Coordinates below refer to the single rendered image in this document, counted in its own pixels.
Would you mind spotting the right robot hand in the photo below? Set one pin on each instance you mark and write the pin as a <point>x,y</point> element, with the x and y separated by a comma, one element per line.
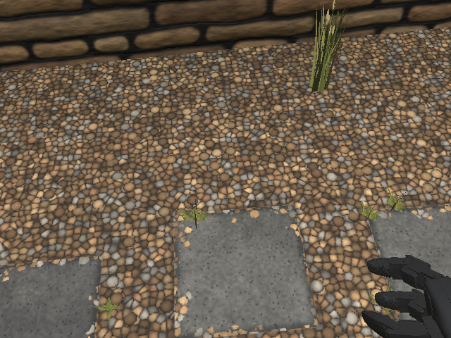
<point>431,309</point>

